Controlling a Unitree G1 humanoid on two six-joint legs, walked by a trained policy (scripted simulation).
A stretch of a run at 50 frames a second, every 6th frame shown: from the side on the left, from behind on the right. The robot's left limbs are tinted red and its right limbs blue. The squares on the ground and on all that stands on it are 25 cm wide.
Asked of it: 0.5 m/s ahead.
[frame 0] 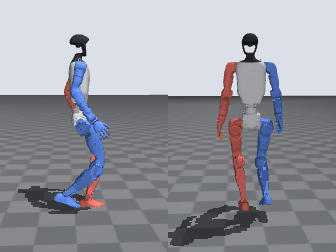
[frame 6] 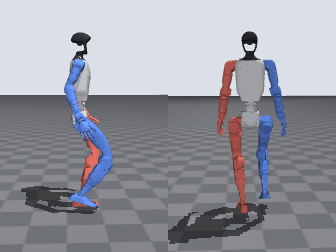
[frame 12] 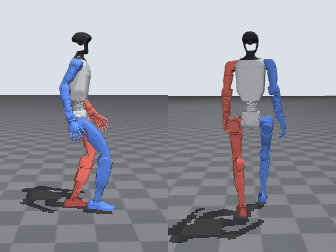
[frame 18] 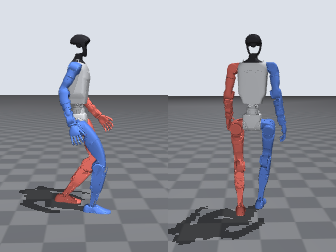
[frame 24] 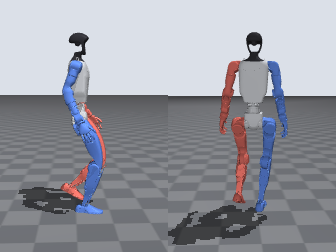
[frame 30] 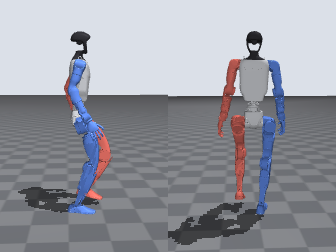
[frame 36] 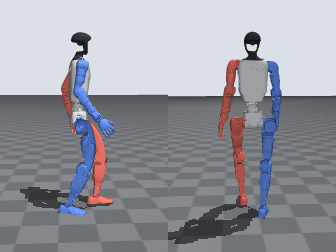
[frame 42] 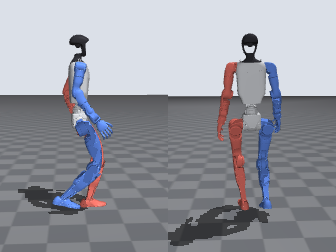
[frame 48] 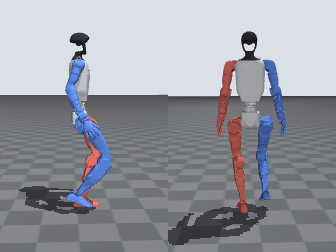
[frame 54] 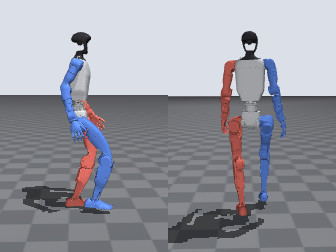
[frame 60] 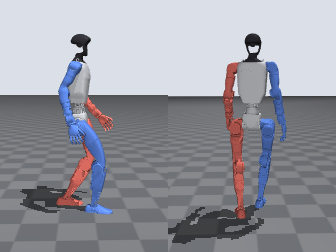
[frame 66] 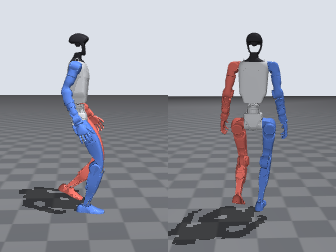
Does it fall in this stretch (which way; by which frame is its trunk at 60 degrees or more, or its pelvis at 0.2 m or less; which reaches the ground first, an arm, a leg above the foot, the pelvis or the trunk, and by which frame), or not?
no
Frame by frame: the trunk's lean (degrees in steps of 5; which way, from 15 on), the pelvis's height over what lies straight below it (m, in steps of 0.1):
0: 0, 0.8
6: 0, 0.8
12: 5, 0.8
18: 0, 0.7
24: 0, 0.8
30: 0, 0.8
36: 5, 0.8
42: 0, 0.7
48: 0, 0.8
54: 0, 0.8
60: 0, 0.8
66: 0, 0.8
